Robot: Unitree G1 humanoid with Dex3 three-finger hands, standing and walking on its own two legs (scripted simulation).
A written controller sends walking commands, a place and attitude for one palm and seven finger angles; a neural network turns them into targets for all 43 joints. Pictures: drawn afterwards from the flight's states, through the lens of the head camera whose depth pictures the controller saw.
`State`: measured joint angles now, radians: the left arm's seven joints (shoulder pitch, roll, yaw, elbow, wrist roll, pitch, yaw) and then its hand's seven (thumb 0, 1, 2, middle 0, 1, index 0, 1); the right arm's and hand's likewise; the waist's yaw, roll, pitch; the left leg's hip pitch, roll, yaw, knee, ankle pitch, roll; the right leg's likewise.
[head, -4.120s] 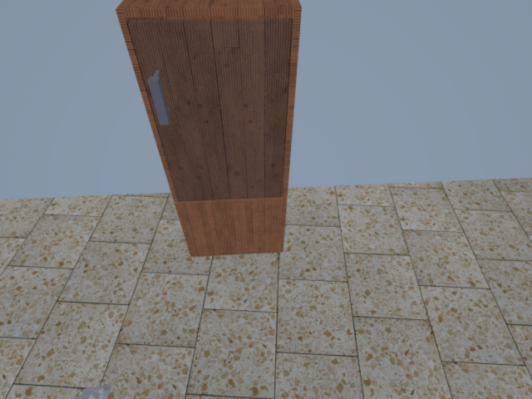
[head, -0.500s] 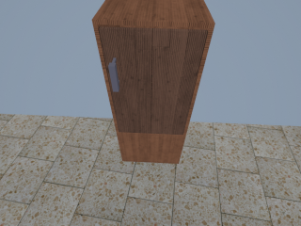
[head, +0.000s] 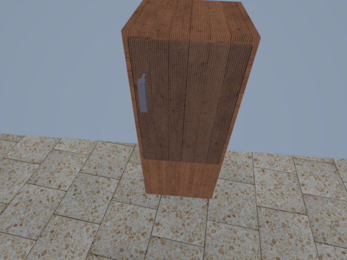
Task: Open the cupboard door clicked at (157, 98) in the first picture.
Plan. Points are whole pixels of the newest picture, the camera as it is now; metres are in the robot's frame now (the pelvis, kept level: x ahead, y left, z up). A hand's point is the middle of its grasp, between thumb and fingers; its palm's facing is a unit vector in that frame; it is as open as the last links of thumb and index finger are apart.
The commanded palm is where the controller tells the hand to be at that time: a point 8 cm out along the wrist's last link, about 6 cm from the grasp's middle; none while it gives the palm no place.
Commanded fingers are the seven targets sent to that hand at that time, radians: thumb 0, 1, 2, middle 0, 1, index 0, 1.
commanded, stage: look again from close up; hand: left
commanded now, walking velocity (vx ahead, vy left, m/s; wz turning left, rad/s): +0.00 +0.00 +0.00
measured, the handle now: (144, 92) +0.63 +0.14 +0.05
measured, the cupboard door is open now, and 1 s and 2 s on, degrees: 0 0 0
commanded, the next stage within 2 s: shuffle to correct the standing spot in 0.22 s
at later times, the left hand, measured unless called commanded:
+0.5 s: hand out of the picture -0.01 +0.22 -0.17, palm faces -0.02 -0.97 -0.24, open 7.4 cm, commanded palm none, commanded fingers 0.00 0.90 0.90 -0.20 -0.30 -0.20 -0.30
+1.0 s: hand out of the picture +0.04 +0.15 -0.17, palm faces -0.03 -0.99 -0.12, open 7.4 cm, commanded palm none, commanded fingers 0.00 0.90 0.90 -0.20 -0.30 -0.20 -0.30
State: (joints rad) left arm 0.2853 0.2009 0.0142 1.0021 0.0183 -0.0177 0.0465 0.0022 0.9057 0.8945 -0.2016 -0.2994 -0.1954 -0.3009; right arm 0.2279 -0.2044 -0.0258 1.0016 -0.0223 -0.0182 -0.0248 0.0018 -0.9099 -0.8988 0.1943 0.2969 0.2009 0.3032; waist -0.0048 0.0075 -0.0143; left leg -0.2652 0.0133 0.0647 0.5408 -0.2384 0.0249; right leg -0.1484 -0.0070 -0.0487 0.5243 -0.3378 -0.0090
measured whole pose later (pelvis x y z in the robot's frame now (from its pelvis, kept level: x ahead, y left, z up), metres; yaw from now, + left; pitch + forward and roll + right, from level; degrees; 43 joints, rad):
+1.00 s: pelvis +0.05 +0.00 +0.01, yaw -3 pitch +0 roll +0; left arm 0.36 0.11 0.04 1.09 0.03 0.01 0.00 0.01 0.91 0.89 -0.20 -0.30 -0.19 -0.30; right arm 0.38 -0.10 -0.03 1.11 -0.03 -0.06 -0.04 0.00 -0.91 -0.90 0.20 0.30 0.20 0.30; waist -0.03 -0.01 0.00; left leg -0.18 0.04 0.15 0.45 -0.27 0.03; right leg -0.43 -0.07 -0.07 0.89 -0.36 0.00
